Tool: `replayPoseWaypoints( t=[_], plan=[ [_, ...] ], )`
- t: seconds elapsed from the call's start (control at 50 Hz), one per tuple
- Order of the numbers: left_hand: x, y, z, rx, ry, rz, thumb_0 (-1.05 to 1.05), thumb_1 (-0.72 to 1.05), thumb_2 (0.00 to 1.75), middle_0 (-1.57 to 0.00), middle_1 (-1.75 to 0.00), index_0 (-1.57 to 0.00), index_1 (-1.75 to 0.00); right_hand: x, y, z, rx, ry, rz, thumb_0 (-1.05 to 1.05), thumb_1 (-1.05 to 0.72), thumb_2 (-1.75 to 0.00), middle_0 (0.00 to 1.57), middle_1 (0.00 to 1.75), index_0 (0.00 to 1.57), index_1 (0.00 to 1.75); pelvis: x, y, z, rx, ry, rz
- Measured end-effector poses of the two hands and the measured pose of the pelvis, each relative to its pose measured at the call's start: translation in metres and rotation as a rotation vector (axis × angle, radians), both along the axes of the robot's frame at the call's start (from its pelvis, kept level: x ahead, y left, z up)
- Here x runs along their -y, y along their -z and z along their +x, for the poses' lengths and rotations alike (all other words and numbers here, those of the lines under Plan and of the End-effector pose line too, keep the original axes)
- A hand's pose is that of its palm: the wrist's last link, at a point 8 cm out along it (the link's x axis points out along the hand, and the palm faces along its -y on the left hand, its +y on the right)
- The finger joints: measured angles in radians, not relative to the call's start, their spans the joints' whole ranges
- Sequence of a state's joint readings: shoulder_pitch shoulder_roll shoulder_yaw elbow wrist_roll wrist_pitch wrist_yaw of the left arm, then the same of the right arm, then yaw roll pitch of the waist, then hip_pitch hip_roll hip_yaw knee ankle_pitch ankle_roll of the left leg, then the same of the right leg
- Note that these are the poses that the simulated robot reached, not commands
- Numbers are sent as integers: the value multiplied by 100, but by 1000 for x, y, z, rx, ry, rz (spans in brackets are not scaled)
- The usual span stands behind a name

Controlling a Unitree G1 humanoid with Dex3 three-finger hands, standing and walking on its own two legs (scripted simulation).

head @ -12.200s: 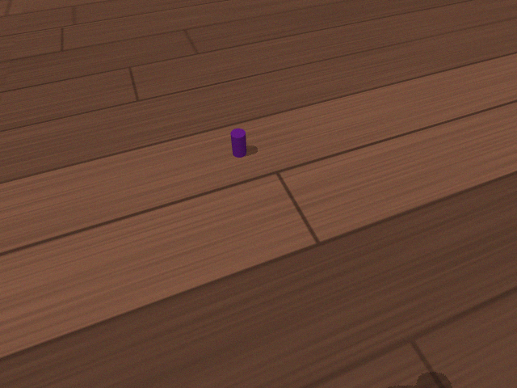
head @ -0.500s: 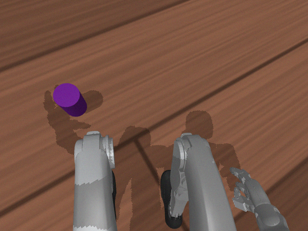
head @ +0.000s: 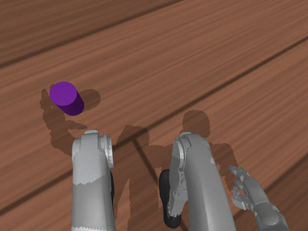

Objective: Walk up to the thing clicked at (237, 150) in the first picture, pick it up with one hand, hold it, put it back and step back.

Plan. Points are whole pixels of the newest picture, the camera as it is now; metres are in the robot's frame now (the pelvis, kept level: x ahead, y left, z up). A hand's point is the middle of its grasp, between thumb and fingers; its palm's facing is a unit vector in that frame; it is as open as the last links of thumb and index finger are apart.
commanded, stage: approach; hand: left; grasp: from the side
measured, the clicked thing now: (68, 100) +0.45 +0.29 -0.30
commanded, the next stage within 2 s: close in in 0.42 s
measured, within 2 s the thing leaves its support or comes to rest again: neither
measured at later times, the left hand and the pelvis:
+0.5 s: hand (31, 109) +0.39 +0.37 -0.21, palm faces +0.21 -0.98 +0.01, open 17.6 cm; pelvis +0.00 +0.01 -0.07, yaw -6 degrees
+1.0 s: hand (57, 112) +0.40 +0.31 -0.26, palm faces +0.25 -0.97 -0.04, open 17.6 cm; pelvis -0.01 +0.02 -0.09, yaw -9 degrees
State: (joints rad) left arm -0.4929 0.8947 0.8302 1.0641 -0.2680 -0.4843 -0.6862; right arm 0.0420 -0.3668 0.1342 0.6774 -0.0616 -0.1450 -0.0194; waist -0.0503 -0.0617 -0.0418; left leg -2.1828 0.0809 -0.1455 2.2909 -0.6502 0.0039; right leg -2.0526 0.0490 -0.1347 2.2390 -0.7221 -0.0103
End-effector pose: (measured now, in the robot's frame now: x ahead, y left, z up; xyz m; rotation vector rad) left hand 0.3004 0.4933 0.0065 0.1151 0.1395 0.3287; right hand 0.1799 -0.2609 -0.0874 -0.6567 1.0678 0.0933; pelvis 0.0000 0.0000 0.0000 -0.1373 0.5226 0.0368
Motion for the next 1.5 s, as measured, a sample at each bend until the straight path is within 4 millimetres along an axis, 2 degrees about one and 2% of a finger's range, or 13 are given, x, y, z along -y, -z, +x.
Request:
replayPoseWaypoints(
  t=[0.08,0.24,0.34,0.46,0.64,0.76,0.92,1.0,1.2,1.34,1.42,1.5],
  plan=[
    [10,30,9,45,9,-63,-1,-53,14,-4,-13,-2,-14,0,5,2,8,-33,-15,0,-89,-90,21,30,21,30,1,11,0,13,8,-4],
    [41,125,37,42,30,-164,-1,-57,12,-5,-12,-3,-13,-2,18,5,-23,-124,-85,0,-89,-90,21,30,21,30,0,41,0,77,37,-28],
    [53,172,49,18,52,-144,-2,-59,12,-5,-11,-3,-13,-5,28,0,-96,-178,-141,0,-89,-90,21,30,21,30,-2,56,1,121,54,-49],
    [69,207,57,18,86,-129,-2,-60,12,-5,-12,-3,-14,-9,34,-4,-156,-234,-188,0,-90,-90,21,30,21,30,-7,68,2,166,69,-75],
    [127,251,71,-7,143,-197,-2,-61,9,-6,-13,-5,-13,-16,30,-5,-141,-299,-237,0,-92,-90,21,30,21,30,-11,82,-3,251,90,-110],
    [143,264,74,56,63,-183,-2,-61,7,-6,-12,-6,-11,-18,24,-16,-157,-329,-275,0,-92,-90,21,30,21,30,-12,91,-9,316,102,-133],
    [133,263,67,56,53,-100,-2,-60,6,-6,-10,-6,-9,-17,24,-42,-233,-315,-295,0,-92,-90,21,30,21,30,-17,94,-13,339,103,-154],
    [137,260,67,48,72,-90,-2,-60,6,-5,-10,-6,-8,-18,26,-49,-257,-310,-282,0,-92,-90,21,30,21,30,-19,93,-13,335,101,-158],
    [167,271,79,74,31,-144,-2,-53,9,-5,-8,-5,-7,-22,23,-43,-234,-321,-282,0,-91,-90,21,30,21,30,-17,95,-13,350,113,-163],
    [157,278,80,74,14,-91,-2,-42,14,-7,-8,-6,-8,-20,27,-43,-267,-330,-300,0,-89,-90,21,30,21,30,-18,96,-12,353,117,-166],
    [149,275,80,81,1,-78,-2,-32,20,-13,-14,-12,-14,-19,30,-44,-290,-331,-298,0,-89,-90,21,30,21,30,-18,96,-11,343,115,-165],
    [151,273,83,74,19,-85,-1,-23,27,-20,-21,-19,-21,-19,32,-42,-293,-329,-291,0,-89,-90,21,30,21,30,-18,96,-9,332,114,-164]
  ],
)
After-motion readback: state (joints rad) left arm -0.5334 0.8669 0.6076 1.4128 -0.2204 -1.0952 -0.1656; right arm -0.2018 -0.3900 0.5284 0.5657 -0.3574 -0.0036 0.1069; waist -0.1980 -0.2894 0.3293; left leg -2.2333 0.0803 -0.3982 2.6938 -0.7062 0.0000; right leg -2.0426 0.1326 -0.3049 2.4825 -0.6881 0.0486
